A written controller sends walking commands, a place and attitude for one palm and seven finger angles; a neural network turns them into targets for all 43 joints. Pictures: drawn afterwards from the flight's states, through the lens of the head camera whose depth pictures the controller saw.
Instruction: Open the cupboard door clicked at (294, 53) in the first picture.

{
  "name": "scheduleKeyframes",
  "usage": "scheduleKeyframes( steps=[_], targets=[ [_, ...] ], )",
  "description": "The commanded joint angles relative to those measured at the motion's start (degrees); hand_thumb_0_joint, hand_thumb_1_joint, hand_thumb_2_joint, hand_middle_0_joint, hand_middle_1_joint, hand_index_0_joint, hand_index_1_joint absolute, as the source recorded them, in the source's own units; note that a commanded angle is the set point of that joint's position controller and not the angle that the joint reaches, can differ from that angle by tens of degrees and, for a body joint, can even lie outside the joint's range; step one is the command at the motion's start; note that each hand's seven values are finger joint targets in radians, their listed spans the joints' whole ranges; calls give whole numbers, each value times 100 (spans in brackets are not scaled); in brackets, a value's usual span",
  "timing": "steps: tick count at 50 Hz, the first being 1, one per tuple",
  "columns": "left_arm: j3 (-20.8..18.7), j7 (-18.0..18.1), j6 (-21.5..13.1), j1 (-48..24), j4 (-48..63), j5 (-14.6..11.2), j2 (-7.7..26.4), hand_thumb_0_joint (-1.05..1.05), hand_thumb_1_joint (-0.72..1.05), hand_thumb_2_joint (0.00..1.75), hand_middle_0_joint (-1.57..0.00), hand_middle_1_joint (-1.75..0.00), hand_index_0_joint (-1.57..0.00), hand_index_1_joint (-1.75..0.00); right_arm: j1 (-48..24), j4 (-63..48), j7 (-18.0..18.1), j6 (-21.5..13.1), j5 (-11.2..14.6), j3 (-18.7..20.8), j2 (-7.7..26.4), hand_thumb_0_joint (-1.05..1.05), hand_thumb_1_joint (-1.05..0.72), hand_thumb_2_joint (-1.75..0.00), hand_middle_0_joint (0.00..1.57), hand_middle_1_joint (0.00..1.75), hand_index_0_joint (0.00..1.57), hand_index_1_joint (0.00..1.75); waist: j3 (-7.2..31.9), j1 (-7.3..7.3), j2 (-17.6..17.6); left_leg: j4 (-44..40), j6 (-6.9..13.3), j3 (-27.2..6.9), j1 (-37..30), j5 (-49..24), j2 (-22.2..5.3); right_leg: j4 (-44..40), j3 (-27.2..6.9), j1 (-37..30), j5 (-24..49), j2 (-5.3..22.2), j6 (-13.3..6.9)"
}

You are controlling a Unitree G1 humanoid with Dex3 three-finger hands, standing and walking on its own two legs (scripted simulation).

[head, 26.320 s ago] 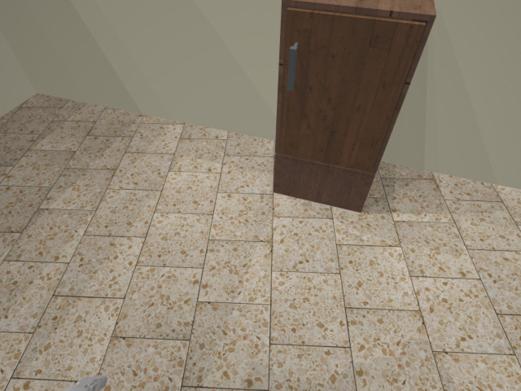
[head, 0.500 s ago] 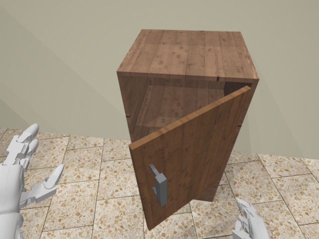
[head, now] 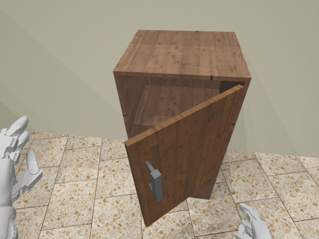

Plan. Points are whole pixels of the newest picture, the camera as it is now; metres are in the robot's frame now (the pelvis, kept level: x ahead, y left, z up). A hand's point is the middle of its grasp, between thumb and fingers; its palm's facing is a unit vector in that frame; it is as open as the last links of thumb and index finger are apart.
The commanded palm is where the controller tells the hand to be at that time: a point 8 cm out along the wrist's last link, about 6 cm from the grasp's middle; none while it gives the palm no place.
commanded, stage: step back with the hand held close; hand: left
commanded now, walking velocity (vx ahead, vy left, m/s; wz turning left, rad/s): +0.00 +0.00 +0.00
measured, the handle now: (153, 181) +0.29 +0.07 -0.05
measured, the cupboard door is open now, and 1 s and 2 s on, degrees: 42 42 42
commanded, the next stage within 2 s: stop stepping back and stand still in 1.54 s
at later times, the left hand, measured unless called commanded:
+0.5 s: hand (26, 181) +0.16 +0.28 +0.15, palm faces +0.36 -0.78 -0.52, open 7.4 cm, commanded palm +0.11 +0.32 +0.17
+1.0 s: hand out of the picture +0.10 +0.30 +0.16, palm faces +0.44 -0.74 -0.51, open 7.4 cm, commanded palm +0.03 +0.33 +0.17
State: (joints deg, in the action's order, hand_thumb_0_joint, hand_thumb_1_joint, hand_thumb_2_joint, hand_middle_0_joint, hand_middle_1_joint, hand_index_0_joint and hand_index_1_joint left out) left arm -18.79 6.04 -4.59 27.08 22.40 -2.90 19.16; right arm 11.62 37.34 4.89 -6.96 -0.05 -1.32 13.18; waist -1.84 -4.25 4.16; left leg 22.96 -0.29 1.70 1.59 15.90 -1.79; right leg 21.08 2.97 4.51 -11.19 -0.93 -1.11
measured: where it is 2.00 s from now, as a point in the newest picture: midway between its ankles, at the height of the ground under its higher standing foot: outside the picture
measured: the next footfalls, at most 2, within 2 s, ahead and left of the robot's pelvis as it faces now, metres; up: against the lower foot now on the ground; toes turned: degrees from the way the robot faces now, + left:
right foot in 1.00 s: -0.04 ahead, -0.10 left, +0.00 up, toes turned +6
right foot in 1.64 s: -0.25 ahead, -0.05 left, +0.00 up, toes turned -6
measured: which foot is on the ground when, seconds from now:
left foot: down 0.00-1.00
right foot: down 0.00-0.92, up 0.94-0.98, down 1.00-1.00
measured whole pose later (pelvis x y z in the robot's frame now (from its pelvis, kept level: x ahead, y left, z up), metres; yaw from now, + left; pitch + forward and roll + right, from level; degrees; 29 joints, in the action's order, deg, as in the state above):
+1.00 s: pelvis -0.10 +0.03 -0.02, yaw +2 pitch +0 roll -2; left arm -25.6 9.2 -12.7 30.2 29.9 0.3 24.8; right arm 13.5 33.8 5.6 -4.2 -0.1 0.0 12.1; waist -3.0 1.4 0.4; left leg 35.3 2.9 0.0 23.1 12.1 0.4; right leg 37.3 -1.1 21.6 -11.1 -2.3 1.1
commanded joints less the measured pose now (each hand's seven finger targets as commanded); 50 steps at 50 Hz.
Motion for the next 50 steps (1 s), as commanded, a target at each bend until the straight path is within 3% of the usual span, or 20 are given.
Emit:
scheduleKeyframes(
  steps=[1,3,4,5,7,8,10,13,18,19,25,31,33,38,41,43,44,46,48,50],
  targets=[
    [-622,103,-382,-512,1074,9,1034,0,90,90,-20,-30,-20,-30,-839,-923,41,-381,-21,232,549,0,-90,-90,20,30,20,30,154,23,-109,-392,146,-68,384,-988,63,-453,-202,-48,409,86,18],
    [-655,104,-408,-498,1070,10,1063,0,90,90,-20,-30,-20,-30,-844,-912,41,-400,-30,238,545,0,-90,-90,20,30,20,30,221,8,-190,-388,159,-74,379,-986,70,-456,-211,-90,408,93,21],
    [-668,124,-438,-1126,1278,26,1219,0,90,90,-20,-30,-20,-30,-889,-879,59,-421,-30,231,579,0,-90,-90,20,30,20,30,291,51,-119,-388,160,-68,340,-943,93,-494,-233,-106,374,108,16],
    [-1280,176,-638,-1265,1295,63,1720,0,90,90,-20,-30,-20,-30,-761,-1065,66,-293,28,242,704,0,-90,-90,20,30,20,30,-239,349,-333,-200,225,-166,790,-540,16,-815,-790,647,480,321,34],
    [-947,97,-673,-400,837,94,1252,0,90,90,-20,-30,-20,-30,-750,-1017,30,-110,-35,283,666,0,-90,-90,20,30,20,30,59,349,-561,-58,225,-173,678,-604,59,-875,-783,657,447,442,23],
    [-924,86,-720,-281,935,88,1237,0,90,90,-20,-30,-20,-30,-766,-1037,12,-62,-50,294,678,0,-90,-90,20,30,20,30,218,350,-527,-44,218,-165,702,-714,50,-818,-737,580,589,474,26],
    [-952,113,-789,-26,1088,87,1250,0,90,90,-20,-30,-20,-30,-780,-1089,29,6,-53,316,692,0,-90,-90,20,30,20,30,597,349,-98,-130,189,-161,725,-1122,1,-476,-595,287,1227,468,13],
    [-1057,157,-790,229,1318,64,1346,0,90,90,-20,-30,-20,-30,-761,-1210,41,117,-22,367,707,0,-90,-90,20,30,20,30,1026,346,-183,-145,160,-162,787,-1699,-62,-130,-448,-12,1874,397,73],
    [-1217,219,-767,433,1501,39,1484,0,90,90,-20,-30,-20,-30,-796,-1347,80,268,29,428,688,0,-90,-90,20,30,20,30,1118,339,-271,-116,139,-240,1055,-2081,-150,258,-377,-71,2270,340,107],
    [-1257,237,-780,414,1534,59,1542,0,90,90,-20,-30,-20,-30,-839,-1339,97,278,13,442,717,0,-90,-90,20,30,20,30,1082,323,-11,-169,156,-266,1178,-1988,-160,314,-365,-98,2182,343,104],
    [-1218,292,-813,431,1638,121,1454,0,90,90,-20,-30,-20,-30,-768,-1421,98,266,37,451,717,0,-90,-90,20,30,20,30,836,342,-52,-346,277,-386,2031,-831,-289,603,-445,-192,1514,256,155],
    [-1210,345,-918,237,1720,237,1386,0,90,90,-20,-30,-20,-30,-675,-1473,82,145,38,436,771,0,-90,-90,20,30,20,30,414,390,10,-563,487,-629,3268,1358,-398,806,-635,-284,402,228,165],
    [-1232,367,-970,140,1730,269,1392,0,90,90,-20,-30,-20,-30,-631,-1470,85,97,25,439,768,0,-90,-90,20,30,20,30,306,416,-103,-422,514,-645,3448,1667,-373,743,-752,-109,54,257,152],
    [-1256,431,-1074,48,1868,248,1455,0,90,90,-20,-30,-20,-30,-469,-1369,67,-3,0,444,734,0,-90,-90,20,30,20,30,448,465,-540,416,356,-487,2701,1484,-60,11,-1107,915,-987,596,-29],
    [-1240,506,-1111,142,1904,198,1466,0,90,90,-20,-30,-20,-30,-458,-1254,90,-32,-19,411,705,0,-90,-90,20,30,20,30,482,495,-440,574,274,-530,2131,1278,-49,-137,-998,1590,-1335,678,-82],
    [-1271,531,-1123,147,1940,198,1469,0,90,90,-20,-30,-20,-30,-483,-1271,112,-35,-17,404,758,0,-90,-90,20,30,20,30,445,492,-163,121,349,-803,2577,1712,-256,195,-779,1290,-1417,463,36],
    [-1363,547,-1132,150,1959,230,1545,0,90,90,-20,-30,-20,-30,-578,-1279,144,-46,-21,423,794,0,-90,-90,20,30,20,30,405,468,197,-353,466,-1059,3053,2001,-487,593,-668,833,-1156,262,108],
    [-1452,525,-1140,157,2050,292,1498,0,90,90,-20,-30,-20,-30,-630,-1342,151,-66,-17,420,786,0,-90,-90,20,30,20,30,581,405,711,-1253,690,-1644,4089,2362,-1036,2050,-348,-424,-5,-189,242],
    [-1559,475,-1156,243,1981,342,1538,0,90,90,-20,-30,-20,-30,-657,-1365,128,-104,-42,477,728,0,-90,-90,20,30,20,30,668,363,562,-1051,830,-1611,4277,2016,-1182,2461,-469,-694,320,-258,247],
    [-1553,416,-1191,290,1865,354,1481,0,90,90,-20,-30,-20,-30,-701,-1346,92,-144,-63,489,711,0,-90,-90,20,30,20,30,383,369,330,-770,863,-1505,4545,1925,-1042,2207,-698,-704,161,-251,193]
  ],
)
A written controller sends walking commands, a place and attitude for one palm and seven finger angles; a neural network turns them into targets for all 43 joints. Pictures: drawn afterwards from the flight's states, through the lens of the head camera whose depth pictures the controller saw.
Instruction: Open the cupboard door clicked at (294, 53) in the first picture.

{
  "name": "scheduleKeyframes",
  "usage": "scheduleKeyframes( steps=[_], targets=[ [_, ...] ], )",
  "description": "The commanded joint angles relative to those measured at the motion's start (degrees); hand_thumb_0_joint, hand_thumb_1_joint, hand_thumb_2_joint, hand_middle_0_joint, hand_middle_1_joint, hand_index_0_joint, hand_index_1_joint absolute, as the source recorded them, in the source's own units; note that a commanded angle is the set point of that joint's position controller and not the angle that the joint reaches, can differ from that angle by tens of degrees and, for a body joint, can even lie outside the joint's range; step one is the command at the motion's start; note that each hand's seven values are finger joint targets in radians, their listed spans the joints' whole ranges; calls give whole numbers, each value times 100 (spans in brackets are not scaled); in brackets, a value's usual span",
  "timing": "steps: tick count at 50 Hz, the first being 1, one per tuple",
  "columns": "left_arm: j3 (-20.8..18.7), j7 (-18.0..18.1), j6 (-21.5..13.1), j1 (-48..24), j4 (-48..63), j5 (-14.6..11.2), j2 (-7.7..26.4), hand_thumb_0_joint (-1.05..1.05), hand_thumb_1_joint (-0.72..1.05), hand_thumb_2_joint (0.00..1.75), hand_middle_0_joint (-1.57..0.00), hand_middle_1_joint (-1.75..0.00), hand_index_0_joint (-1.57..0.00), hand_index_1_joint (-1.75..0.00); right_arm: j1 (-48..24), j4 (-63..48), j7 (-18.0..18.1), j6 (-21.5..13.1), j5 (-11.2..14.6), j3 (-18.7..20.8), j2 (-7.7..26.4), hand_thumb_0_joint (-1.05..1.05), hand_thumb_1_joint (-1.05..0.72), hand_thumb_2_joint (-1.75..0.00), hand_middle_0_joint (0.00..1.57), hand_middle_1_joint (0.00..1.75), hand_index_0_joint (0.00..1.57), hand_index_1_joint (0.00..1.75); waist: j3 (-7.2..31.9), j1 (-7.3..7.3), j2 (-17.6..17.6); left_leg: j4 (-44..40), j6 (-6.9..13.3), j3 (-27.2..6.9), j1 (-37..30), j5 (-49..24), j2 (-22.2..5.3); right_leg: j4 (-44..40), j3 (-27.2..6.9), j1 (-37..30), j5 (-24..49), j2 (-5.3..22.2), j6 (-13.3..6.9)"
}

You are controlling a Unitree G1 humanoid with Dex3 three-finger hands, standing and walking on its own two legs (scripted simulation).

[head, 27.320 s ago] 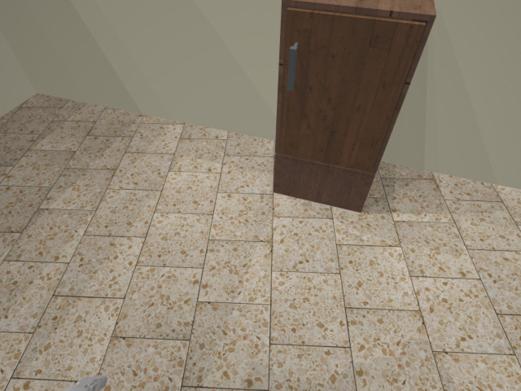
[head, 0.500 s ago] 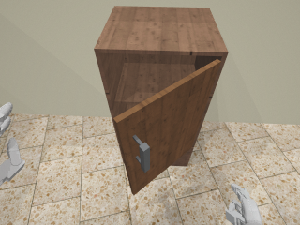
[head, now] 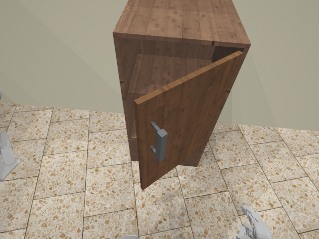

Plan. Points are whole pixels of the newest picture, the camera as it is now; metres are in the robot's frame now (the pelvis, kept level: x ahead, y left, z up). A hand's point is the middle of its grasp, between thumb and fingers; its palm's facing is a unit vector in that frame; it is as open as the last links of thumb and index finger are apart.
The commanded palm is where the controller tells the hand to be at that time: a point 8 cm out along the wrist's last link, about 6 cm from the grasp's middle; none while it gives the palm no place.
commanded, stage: step back with the hand held close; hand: left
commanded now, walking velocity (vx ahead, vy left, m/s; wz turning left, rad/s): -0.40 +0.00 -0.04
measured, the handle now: (156, 142) +0.40 +0.02 -0.03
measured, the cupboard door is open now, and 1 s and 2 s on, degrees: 42 42 42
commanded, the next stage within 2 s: stop stepping back and stand still in 0.54 s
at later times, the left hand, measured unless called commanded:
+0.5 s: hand out of the picture +0.14 +0.29 +0.19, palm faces +0.43 -0.76 -0.49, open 7.4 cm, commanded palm +0.08 +0.31 +0.19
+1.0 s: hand out of the picture +0.07 +0.26 +0.18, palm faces +0.31 -0.80 -0.51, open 7.4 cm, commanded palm +0.04 +0.30 +0.19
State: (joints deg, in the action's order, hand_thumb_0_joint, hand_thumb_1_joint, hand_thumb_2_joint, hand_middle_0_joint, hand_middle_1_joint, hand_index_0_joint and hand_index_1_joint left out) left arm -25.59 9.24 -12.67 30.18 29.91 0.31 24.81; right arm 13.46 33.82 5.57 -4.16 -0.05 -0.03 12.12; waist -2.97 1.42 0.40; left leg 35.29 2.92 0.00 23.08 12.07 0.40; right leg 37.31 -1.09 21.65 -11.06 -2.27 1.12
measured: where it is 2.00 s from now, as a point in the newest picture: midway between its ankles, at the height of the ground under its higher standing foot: outside the picture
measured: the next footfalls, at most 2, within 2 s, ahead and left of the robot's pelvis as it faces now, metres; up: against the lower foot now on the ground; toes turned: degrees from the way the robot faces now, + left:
right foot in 0.64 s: -0.15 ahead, -0.07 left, +0.00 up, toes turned -8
left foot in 1.04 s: -0.08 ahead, +0.14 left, +0.00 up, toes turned -3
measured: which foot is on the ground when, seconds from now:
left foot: down 0.00-0.88, up 0.90-1.00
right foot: down 0.00-0.36, up 0.38-0.62, down 0.64-1.00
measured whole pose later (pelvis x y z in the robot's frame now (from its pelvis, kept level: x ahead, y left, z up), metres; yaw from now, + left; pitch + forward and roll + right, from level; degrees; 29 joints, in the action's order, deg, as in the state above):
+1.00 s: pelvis -0.13 +0.01 +0.01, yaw -6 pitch +2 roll -1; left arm -27.5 7.7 -13.1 40.0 33.2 -3.3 27.2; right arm 18.1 38.9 4.1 -5.7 -0.5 0.5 13.4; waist 3.8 0.1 -2.8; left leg 41.7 -1.0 0.2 27.5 13.4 0.3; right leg 26.6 -3.4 7.0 -21.3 -1.8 -0.5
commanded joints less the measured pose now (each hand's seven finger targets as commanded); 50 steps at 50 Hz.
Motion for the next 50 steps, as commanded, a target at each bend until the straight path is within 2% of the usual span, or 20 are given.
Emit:
scheduleKeyframes(
  steps=[1,5,10,14,16,19,21,28,31,32,33,34,37,39,40,42,43,44,45,50],
  targets=[
    [-815,64,-390,147,1062,-20,876,0,90,90,-20,-30,-20,-30,-758,-934,-23,-441,-61,371,811,0,-90,-90,20,30,20,30,501,-157,443,-1585,384,-1158,1731,1504,-1013,8,-451,-1900,708,0,-153],
    [-541,16,-411,42,1241,-161,910,0,90,90,-20,-30,-20,-30,-725,-684,-86,-467,-49,361,736,0,-90,-90,20,30,20,30,1591,-78,163,-573,-151,-312,-743,-1277,-420,-796,-855,-867,2436,525,-294],
    [-824,19,-422,200,1373,-195,1218,0,90,90,-20,-30,-20,-30,-860,-785,-68,-316,-11,402,703,0,-90,-90,20,30,20,30,1135,-44,-107,-366,-162,-282,-546,694,-196,-1621,-1113,-127,184,677,-418],
    [-822,81,-500,99,1320,-219,1242,0,90,90,-20,-30,-20,-30,-880,-708,-44,-208,-10,393,678,0,-90,-90,20,30,20,30,723,14,-52,7,-291,-237,-1077,643,12,-2039,-979,1062,-747,844,-551],
    [-854,86,-496,134,1264,-242,1219,0,90,90,-20,-30,-20,-30,-856,-795,6,-202,4,374,755,0,-90,-90,20,30,20,30,726,3,337,-999,-147,-828,-630,1075,-436,-1405,-473,574,-898,261,-236],
    [-904,-2,-517,-54,1409,-120,1118,0,90,90,-20,-30,-20,-30,-1127,-957,50,-391,-74,407,914,0,-90,-90,20,30,20,30,897,-130,1998,-3556,633,-2660,2272,3648,-1975,2243,-75,-2145,-1041,-729,-6],
    [-957,11,-433,39,1321,-173,1173,0,90,90,-20,-30,-20,-30,-982,-758,-48,-495,-118,467,758,0,-90,-90,20,30,20,30,1151,-204,884,-2879,641,-2020,1117,2333,-1830,2748,-220,-1280,-1540,-565,-113],
    [-309,46,-316,-420,1451,-394,895,0,90,90,-20,-30,-20,-30,-703,-264,-201,-584,-193,320,618,0,-90,-90,20,30,20,30,1446,-155,1256,-2702,-241,-914,-1169,713,-1366,-982,195,-857,-2083,-134,-446],
    [-524,28,-508,-878,1535,-368,1388,0,90,90,-20,-30,-20,-30,-703,-195,-203,-397,-183,236,520,0,-90,-90,20,30,20,30,1347,-71,-223,-180,-513,-315,-2129,-494,-685,-2679,-1576,471,-454,1375,-1044],
    [-687,71,-569,-1068,1520,-322,1598,0,90,90,-20,-30,-20,-30,-829,-204,-166,-444,-240,159,460,0,-90,-90,20,30,20,30,1193,-86,-353,423,-539,-113,-2024,-145,-432,-2710,-1594,791,421,1831,-1024],
    [-890,73,-576,-928,1193,-206,1786,0,90,90,-20,-30,-20,-30,-855,-271,-168,-538,-306,109,492,0,-90,-90,20,30,20,30,1010,-132,-413,359,-549,212,-1879,-45,-315,-2380,-1200,740,855,1727,-837],
    [-482,-39,-497,-1135,1262,-279,1359,0,90,90,-20,-30,-20,-30,-822,-313,-110,-552,-94,266,565,0,-90,-90,20,30,20,30,1224,-56,-1316,595,-508,161,-1942,-167,22,-2043,-452,448,1059,1258,-699],
    [-723,-131,-67,34,955,-405,1192,0,90,90,-20,-30,-20,-30,-882,-593,-12,-449,8,192,650,0,-90,-90,20,30,20,30,1094,-16,493,-970,-218,-405,-2223,-1544,-418,-1004,358,93,-97,127,-65],
    [-1067,-123,-167,443,1119,-526,1388,0,90,90,-20,-30,-20,-30,-1034,-781,-42,-512,-51,184,687,0,-90,-90,20,30,20,30,935,-210,1949,-3135,-399,-1720,-1108,2095,-901,-365,475,-624,-2354,-500,-239],
    [-1140,-75,-198,609,1341,-537,1375,0,90,90,-20,-30,-20,-30,-971,-783,-53,-518,-134,136,614,0,-90,-90,20,30,20,30,956,-227,2037,-3606,-640,-1914,-439,2908,-948,-113,502,-1156,-2497,-644,-344],
    [-1247,-87,-243,961,1570,-534,1480,0,90,90,-20,-30,-20,-30,-876,-774,-106,-511,-180,154,573,0,-90,-90,20,30,20,30,1080,-262,1424,-2896,-716,-935,225,2201,-642,-1114,566,-2069,-2206,-539,-480],
    [-1215,-119,-234,1234,1527,-513,1438,0,90,90,-20,-30,-20,-30,-743,-752,-144,-444,-111,199,538,0,-90,-90,20,30,20,30,1120,-177,486,-1148,-611,-11,-207,1246,-89,-2151,-130,-1440,-2226,158,-582],
    [-1357,-91,-242,1261,1539,-584,1555,0,90,90,-20,-30,-20,-30,-702,-723,-179,-385,-50,251,547,0,-90,-90,20,30,20,30,1051,-137,-846,984,-550,20,-938,426,254,-3035,-1607,238,-2625,1368,-849],
    [-1228,-49,-210,1018,1654,-597,1434,0,90,90,-20,-30,-20,-30,-666,-609,-168,-348,-89,270,592,0,-90,-90,20,30,20,30,659,-178,-1086,2012,-536,-192,-304,182,154,-3050,-1975,585,-2290,1914,-1303],
    [-399,67,-251,-563,510,-189,878,0,90,90,-20,-30,-20,-30,-450,-227,44,-771,-29,299,805,0,-90,-90,20,30,20,30,192,55,110,-710,-179,-51,-1225,-113,-217,-1588,-531,-39,-140,1025,-439]
  ],
)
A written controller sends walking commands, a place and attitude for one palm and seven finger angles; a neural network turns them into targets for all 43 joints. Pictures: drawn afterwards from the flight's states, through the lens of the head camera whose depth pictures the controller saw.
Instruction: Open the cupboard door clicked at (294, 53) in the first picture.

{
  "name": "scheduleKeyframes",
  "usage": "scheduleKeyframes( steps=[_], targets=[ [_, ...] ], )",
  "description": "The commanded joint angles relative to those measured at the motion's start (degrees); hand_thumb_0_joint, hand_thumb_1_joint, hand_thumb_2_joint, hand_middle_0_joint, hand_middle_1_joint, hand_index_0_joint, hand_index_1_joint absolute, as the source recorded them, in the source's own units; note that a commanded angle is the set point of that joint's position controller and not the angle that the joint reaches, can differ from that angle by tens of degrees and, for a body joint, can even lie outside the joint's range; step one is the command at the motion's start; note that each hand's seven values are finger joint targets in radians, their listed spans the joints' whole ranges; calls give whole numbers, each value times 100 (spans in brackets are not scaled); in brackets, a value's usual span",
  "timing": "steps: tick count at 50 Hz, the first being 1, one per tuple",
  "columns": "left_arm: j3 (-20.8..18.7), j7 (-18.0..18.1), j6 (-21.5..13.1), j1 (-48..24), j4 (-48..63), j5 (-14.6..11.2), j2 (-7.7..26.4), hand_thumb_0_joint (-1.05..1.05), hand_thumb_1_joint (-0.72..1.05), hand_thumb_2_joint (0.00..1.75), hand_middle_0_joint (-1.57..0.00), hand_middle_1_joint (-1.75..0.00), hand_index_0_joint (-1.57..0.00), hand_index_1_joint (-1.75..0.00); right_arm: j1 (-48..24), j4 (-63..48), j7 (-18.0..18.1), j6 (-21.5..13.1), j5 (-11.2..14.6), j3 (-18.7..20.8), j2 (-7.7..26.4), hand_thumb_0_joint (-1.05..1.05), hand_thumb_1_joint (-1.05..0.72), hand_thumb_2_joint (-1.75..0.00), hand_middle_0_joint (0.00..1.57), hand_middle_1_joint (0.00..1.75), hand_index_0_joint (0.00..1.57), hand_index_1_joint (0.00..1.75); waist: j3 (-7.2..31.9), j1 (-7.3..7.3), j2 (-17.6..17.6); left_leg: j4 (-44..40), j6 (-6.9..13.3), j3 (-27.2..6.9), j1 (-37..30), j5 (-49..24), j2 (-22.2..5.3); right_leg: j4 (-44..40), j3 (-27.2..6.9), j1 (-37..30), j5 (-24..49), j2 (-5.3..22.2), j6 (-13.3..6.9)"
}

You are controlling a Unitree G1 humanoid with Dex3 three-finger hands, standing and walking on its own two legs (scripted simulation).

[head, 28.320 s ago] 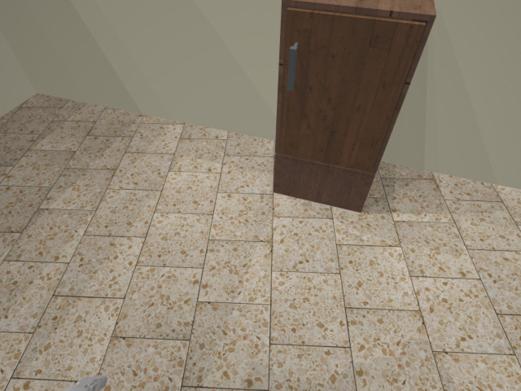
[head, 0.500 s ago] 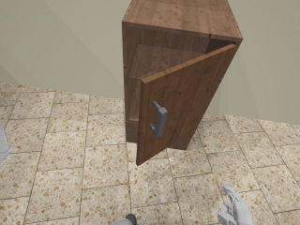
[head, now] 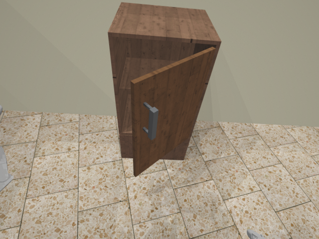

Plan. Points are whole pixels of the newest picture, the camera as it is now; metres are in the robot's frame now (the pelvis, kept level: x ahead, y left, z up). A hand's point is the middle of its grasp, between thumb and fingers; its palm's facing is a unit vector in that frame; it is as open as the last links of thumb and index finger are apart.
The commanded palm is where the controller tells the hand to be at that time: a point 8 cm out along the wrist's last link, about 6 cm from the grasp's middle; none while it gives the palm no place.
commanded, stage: stop stepping back and stand still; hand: left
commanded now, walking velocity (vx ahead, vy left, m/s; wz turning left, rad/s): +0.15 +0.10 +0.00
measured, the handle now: (149, 121) +0.52 +0.07 -0.04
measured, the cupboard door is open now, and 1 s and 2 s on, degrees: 42 42 42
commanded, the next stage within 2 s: let the arm hang, fingers relaxed in 0.70 s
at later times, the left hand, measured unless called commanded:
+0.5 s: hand (10, 182) +0.17 +0.27 +0.17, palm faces +0.46 -0.76 -0.45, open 7.4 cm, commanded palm +0.12 +0.30 +0.18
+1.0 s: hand out of the picture +0.08 +0.25 -0.10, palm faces +0.06 -0.93 -0.37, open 7.4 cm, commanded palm none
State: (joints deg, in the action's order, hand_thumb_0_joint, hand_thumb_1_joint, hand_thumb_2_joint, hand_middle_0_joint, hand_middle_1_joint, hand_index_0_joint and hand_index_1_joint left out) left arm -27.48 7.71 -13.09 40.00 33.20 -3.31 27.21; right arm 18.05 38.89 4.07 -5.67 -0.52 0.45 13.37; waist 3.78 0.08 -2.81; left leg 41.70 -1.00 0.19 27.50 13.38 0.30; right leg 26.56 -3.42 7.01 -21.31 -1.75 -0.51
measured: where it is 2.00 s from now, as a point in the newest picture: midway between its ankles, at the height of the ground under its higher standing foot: outside the picture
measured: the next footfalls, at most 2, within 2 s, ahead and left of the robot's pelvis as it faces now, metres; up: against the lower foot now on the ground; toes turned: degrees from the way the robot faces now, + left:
left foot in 0.04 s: +0.04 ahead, +0.13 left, +0.00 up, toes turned +3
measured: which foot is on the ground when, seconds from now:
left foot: up 0.00-0.02, down 0.04-1.00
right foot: down 0.00-1.00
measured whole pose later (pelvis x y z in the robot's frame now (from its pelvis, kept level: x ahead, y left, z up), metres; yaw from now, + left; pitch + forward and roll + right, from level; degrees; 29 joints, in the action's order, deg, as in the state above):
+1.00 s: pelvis -0.06 +0.01 +0.00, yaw +2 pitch +0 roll -1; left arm -2.9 0.0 2.1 13.4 -35.9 1.6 15.8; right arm 7.5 50.0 -0.5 0.3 -1.1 -0.6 16.8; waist 1.2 0.7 4.6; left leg 31.9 0.3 0.3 20.5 11.1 -0.6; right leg 32.2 5.1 14.9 -17.2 -0.2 -2.0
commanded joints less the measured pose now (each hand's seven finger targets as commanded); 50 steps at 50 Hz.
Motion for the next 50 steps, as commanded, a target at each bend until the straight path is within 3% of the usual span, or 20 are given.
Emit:
scheduleKeyframes(
  steps=[1,3,4,5,7,13,14,16,18,21,24,26,28,30,39,40,43,45,46,50],
  targets=[
    [-149,217,-226,-1553,108,194,614,0,90,90,-20,-30,-20,-30,-894,-757,235,-687,29,276,726,0,-90,-90,20,30,20,30,-310,109,700,-1612,312,-225,-1896,-720,-364,-181,-122,1155,1382,674,-90],
    [-266,235,-241,-1668,256,227,795,0,90,90,-20,-30,-20,-30,-813,-870,250,-722,56,288,788,0,-90,-90,20,30,20,30,231,36,426,-1283,491,-611,-2456,-2639,-654,398,75,955,2524,321,69],
    [-339,198,-258,-1632,422,197,949,0,90,90,-20,-30,-20,-30,-805,-772,225,-722,10,191,674,0,-90,-90,20,30,20,30,470,96,934,-1589,480,-912,-2628,-2942,-768,840,379,1096,1819,202,164],
    [-173,153,-270,-1655,711,147,760,0,90,90,-20,-30,-20,-30,-821,-834,182,-748,37,202,573,0,-90,-90,20,30,20,30,515,112,1162,-2080,495,-1502,-2601,-2726,-1044,1276,484,1138,272,6,196],
    [-185,170,-267,-1535,1004,164,694,0,90,90,-20,-30,-20,-30,-914,-842,100,-867,-14,217,543,0,-90,-90,20,30,20,30,296,60,1226,-2830,788,-1988,-1829,-499,-1462,1837,174,998,-701,95,127],
    [-467,233,-97,-507,750,156,702,0,90,90,-20,-30,-20,-30,-1090,-1059,38,-634,-66,108,456,0,-90,-90,20,30,20,30,-93,21,1386,-2877,344,-663,-210,1966,-853,-84,671,-407,-190,22,-125],
    [-552,228,-51,-447,480,158,788,0,90,90,-20,-30,-20,-30,-1096,-1065,67,-527,-94,140,444,0,-90,-90,20,30,20,30,-252,41,955,-2202,184,-346,-76,1869,-493,-657,178,-211,-460,223,-302],
    [-523,204,39,-793,301,73,826,0,90,90,-20,-30,-20,-30,-1057,-1035,67,-350,-53,172,375,0,-90,-90,20,30,20,30,-424,9,-827,513,17,7,-47,912,5,-2025,-2246,1068,-2086,1760,-986],
    [-351,190,-33,-1149,-34,68,624,0,90,90,-20,-30,-20,-30,-844,-844,48,-361,-36,138,407,0,-90,-90,20,30,20,30,-567,190,-484,1436,37,-204,278,584,-171,-1650,-1664,1023,-511,1809,-1011],
    [-184,185,-137,-1402,-331,170,547,0,90,90,-20,-30,-20,-30,-1019,-860,116,-463,25,54,345,0,-90,-90,20,30,20,30,-277,89,-264,-94,131,131,-313,414,-218,-860,-644,336,1921,1476,-710],
    [-24,195,-157,-1601,61,162,517,0,90,90,-20,-30,-20,-30,-1152,-899,168,-594,28,114,450,0,-90,-90,20,30,20,30,-101,24,40,-1583,261,206,-1526,-551,-153,-472,-320,342,2602,1184,-258],
    [-113,184,-201,-1482,461,161,620,0,90,90,-20,-30,-20,-30,-1145,-998,147,-592,34,202,592,0,-90,-90,20,30,20,30,137,-80,303,-1699,392,-109,-2097,-1847,-576,-213,-76,369,2582,744,138],
    [-318,192,-180,-1262,563,198,774,0,90,90,-20,-30,-20,-30,-1049,-1069,136,-561,45,220,602,0,-90,-90,20,30,20,30,248,-36,406,-1448,357,-94,-2227,-2993,-585,-37,96,264,3327,531,107],
    [-405,184,-205,-1044,767,192,804,0,90,90,-20,-30,-20,-30,-1050,-1097,111,-534,38,157,501,0,-90,-90,20,30,20,30,492,-56,954,-1557,298,-240,-2296,-3635,-626,241,331,158,3036,420,86],
    [-390,137,-129,-432,208,3,595,0,90,90,-20,-30,-20,-30,-1066,-1144,93,-451,45,223,561,0,-90,-90,20,30,20,30,85,27,567,-1929,172,-178,-1645,-1062,-530,-801,49,347,1608,401,28],
    [2112,-682,731,-1390,-4043,596,-364,0,90,90,-20,-30,-20,-30,-1452,225,-427,-540,95,418,1571,0,-90,-90,20,30,20,30,-307,211,908,-1208,279,-478,-883,-1711,-725,53,320,847,2206,822,-141],
    [2114,-831,1215,-1817,-4777,510,-434,0,90,90,-20,-30,-20,-30,-1139,198,-403,120,32,249,1212,0,-90,-90,20,30,20,30,36,-3,340,-1650,480,-892,-606,-637,-914,127,274,820,504,549,-143],
    [2197,-816,1194,-2203,-5473,541,-293,0,90,90,-20,-30,-20,-30,-1136,332,-398,258,-34,179,1168,0,-90,-90,20,30,20,30,27,1,-863,-1472,427,-878,-747,-354,-690,-301,23,804,340,723,-241],
    [2239,-807,1196,-2395,-5873,535,-284,0,90,90,-20,-30,-20,-30,-1094,482,-409,332,-62,175,1135,0,-90,-90,20,30,20,30,-60,51,-982,-1217,361,-684,-999,-204,-485,-575,-166,1140,71,928,-356],
    [2493,-690,1375,-3039,-7250,469,-493,0,90,90,-20,-30,-20,-30,-771,1034,-404,681,-144,52,646,0,-90,-90,20,30,20,30,-681,248,-58,-1001,186,-283,-1558,-16,-248,-1013,-201,1916,-695,1127,-529]
  ],
)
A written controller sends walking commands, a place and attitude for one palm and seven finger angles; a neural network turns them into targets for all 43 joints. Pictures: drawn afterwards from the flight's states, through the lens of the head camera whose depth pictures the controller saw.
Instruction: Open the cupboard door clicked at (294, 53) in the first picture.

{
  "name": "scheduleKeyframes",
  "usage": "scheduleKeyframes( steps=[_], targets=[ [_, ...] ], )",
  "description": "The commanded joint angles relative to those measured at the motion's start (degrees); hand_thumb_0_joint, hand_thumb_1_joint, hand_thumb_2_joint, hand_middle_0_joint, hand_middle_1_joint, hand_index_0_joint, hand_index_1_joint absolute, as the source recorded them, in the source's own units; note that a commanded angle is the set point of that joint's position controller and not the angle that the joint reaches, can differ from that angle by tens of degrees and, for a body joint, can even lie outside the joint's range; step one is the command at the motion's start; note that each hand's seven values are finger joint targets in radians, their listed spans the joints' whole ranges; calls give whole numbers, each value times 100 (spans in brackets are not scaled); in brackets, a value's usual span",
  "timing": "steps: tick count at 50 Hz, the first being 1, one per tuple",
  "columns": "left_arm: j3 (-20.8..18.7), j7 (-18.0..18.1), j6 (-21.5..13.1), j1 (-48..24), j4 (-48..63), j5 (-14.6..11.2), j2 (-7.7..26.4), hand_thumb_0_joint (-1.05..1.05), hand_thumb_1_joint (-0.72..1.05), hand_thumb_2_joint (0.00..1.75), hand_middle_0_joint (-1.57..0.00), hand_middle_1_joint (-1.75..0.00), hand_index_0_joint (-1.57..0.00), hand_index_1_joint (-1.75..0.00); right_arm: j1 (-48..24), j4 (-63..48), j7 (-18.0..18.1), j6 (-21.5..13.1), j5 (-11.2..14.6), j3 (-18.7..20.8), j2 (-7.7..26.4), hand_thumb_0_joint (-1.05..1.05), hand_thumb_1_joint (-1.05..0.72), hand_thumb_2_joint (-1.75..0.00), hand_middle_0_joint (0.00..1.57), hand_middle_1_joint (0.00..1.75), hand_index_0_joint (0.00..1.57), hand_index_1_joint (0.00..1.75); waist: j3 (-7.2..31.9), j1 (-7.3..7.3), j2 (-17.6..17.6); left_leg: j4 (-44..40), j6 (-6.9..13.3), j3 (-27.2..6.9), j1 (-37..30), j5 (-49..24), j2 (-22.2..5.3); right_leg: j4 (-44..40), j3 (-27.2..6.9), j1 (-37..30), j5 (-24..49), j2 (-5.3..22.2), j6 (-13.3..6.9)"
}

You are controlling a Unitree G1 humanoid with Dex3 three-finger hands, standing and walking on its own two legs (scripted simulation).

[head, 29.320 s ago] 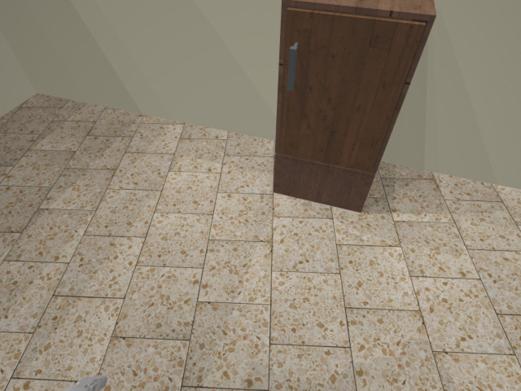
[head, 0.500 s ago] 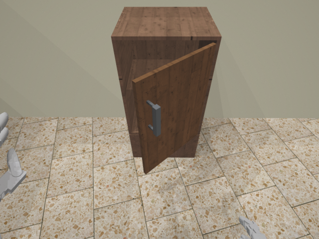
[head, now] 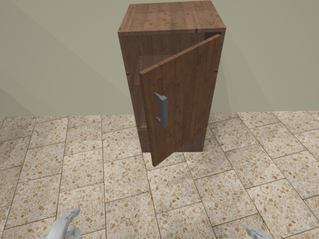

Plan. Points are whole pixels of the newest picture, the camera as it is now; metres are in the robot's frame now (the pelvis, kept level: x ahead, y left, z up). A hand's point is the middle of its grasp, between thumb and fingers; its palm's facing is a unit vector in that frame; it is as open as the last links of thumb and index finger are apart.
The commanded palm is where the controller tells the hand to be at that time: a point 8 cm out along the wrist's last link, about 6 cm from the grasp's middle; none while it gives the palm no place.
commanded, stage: let the arm hang, fingers relaxed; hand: left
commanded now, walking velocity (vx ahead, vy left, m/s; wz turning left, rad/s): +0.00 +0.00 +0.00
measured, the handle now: (160, 110) +0.59 +0.03 -0.04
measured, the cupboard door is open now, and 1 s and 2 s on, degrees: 42 42 42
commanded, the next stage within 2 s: look to check the result in 0.90 s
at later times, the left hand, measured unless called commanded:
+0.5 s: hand out of the picture -0.06 +0.17 -0.16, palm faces +0.07 -0.98 -0.20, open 7.4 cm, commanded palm none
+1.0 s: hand out of the picture +0.02 +0.16 -0.16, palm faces +0.06 -0.98 -0.19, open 7.4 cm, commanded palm none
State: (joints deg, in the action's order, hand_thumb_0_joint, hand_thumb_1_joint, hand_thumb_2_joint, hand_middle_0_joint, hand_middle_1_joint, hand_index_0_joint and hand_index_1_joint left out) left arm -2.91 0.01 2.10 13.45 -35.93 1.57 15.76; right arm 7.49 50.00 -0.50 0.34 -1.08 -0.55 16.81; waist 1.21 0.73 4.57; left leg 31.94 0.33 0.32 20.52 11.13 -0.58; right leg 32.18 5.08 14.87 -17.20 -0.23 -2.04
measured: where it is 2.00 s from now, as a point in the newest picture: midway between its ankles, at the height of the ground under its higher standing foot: outside the picture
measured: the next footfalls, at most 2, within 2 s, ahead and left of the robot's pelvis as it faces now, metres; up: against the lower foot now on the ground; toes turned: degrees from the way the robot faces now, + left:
none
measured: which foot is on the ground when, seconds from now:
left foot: down 0.00-1.00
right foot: down 0.00-1.00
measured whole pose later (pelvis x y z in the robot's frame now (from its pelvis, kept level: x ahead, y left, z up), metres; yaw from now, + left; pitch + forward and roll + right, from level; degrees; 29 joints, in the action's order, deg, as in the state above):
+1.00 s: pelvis +0.02 -0.01 +0.01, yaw +1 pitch -1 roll +0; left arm -1.0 1.8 -0.4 15.1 -64.8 0.0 7.7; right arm 15.1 65.6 2.0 1.0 -1.1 -0.2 7.5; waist -3.2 0.4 0.8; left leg 24.2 -0.2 -0.2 13.6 9.1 -0.3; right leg 24.3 5.5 7.8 -15.1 -0.3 -2.0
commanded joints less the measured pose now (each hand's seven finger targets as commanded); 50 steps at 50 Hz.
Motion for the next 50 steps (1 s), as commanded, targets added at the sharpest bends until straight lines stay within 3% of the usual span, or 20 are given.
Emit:
scheduleKeyframes(
  steps=[1,3,4,7,10,15,22,32,37,46,50],
  targets=[
    [78,89,-126,-372,-643,-35,604,0,90,90,-20,-30,-20,-30,345,57,64,100,-92,118,231,0,-90,-90,20,30,20,30,-503,176,-591,-292,68,-398,-785,157,-238,-1452,-962,1031,-1064,840,-305],
    [112,86,-133,-95,-1222,-75,508,0,90,90,-20,-30,-20,-30,346,277,104,59,-88,84,232,0,-90,-90,20,30,20,30,-557,24,225,-1082,151,-822,-272,256,-465,-1124,-800,347,-638,531,-120],
    [104,91,-137,105,-1491,-81,536,0,90,90,-20,-30,-20,-30,307,352,133,46,-71,85,275,0,-90,-90,20,30,20,30,-519,-78,316,-1285,176,-958,-85,474,-512,-1101,-745,-5,-463,470,-80],
    [69,93,-185,547,-2132,-112,279,0,90,90,-20,-30,-20,-30,499,664,197,7,-49,97,77,0,-90,-90,20,30,20,30,-40,-144,599,-1350,172,-824,-216,586,-452,-1165,-705,-564,-82,526,-115],
    [96,106,-220,651,-2503,-123,110,0,90,90,-20,-30,-20,-30,849,951,235,10,-18,114,-76,0,-90,-90,20,30,20,30,-41,-75,51,-1247,159,-733,-457,336,-441,-1311,-625,-515,-5,560,-139],
    [138,155,-227,838,-2819,-131,-108,0,90,90,-20,-30,-20,-30,1259,1239,269,47,-4,131,-303,0,-90,-90,20,30,20,30,-344,-9,-430,-1122,164,-606,-642,99,-419,-1463,-558,-181,-168,605,-146],
    [127,200,-201,993,-2921,-126,-246,0,90,90,-20,-30,-20,-30,1416,1383,266,82,-29,141,-513,0,-90,-90,20,30,20,30,-680,-8,-515,-1105,167,-543,-528,373,-353,-1501,-601,123,-617,611,-158],
    [92,218,-220,819,-2815,-110,-321,0,90,90,-20,-30,-20,-30,1301,1419,247,48,-57,143,-634,0,-90,-90,20,30,20,30,-893,-31,-517,-1135,143,-498,-436,216,-308,-1461,-601,163,-493,636,-135],
    [80,209,-243,715,-2786,-123,-279,0,90,90,-20,-30,-20,-30,1249,1413,259,-9,-49,130,-601,0,-90,-90,20,30,20,30,-650,-57,-201,-1195,149,-542,-484,-191,-375,-1331,-558,-212,49,620,-110],
    [101,214,-285,619,-2768,-133,-242,0,90,90,-20,-30,-20,-30,1118,1416,270,-33,-27,134,-498,0,-90,-90,20,30,20,30,-439,-46,-465,-1063,135,-465,-830,-799,-411,-1409,-547,-417,583,669,-74],
    [116,221,-277,602,-2795,-139,-240,0,90,90,-20,-30,-20,-30,1053,1443,276,-22,-19,125,-465,0,-90,-90,20,30,20,30,-558,-35,-446,-1073,128,-474,-870,-780,-407,-1465,-541,-382,548,660,-74]
  ],
)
